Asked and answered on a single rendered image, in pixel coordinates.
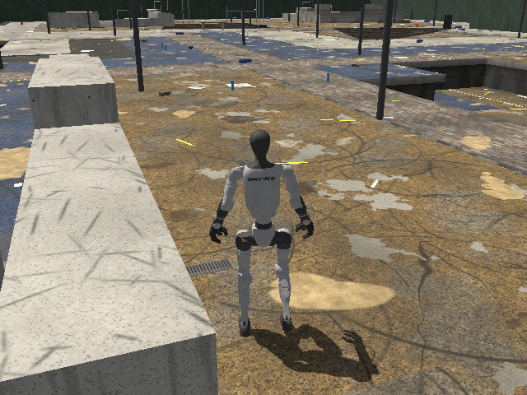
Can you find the robot left upper arm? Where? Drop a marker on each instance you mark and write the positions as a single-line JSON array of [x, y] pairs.
[[230, 188]]

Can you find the robot left hand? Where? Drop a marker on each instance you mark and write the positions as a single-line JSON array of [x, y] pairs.
[[219, 231]]

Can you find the robot right hand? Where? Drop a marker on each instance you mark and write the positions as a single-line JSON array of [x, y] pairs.
[[309, 227]]

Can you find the left robot forearm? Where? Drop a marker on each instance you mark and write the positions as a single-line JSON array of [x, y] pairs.
[[219, 217]]

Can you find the robot right shin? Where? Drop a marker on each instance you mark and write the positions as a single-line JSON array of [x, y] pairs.
[[284, 287]]

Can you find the robot right upper arm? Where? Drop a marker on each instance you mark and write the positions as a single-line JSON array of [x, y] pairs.
[[287, 172]]

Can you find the robot left foot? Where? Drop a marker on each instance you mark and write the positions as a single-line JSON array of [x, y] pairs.
[[244, 330]]

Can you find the right robot forearm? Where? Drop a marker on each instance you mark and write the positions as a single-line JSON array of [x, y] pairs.
[[303, 213]]

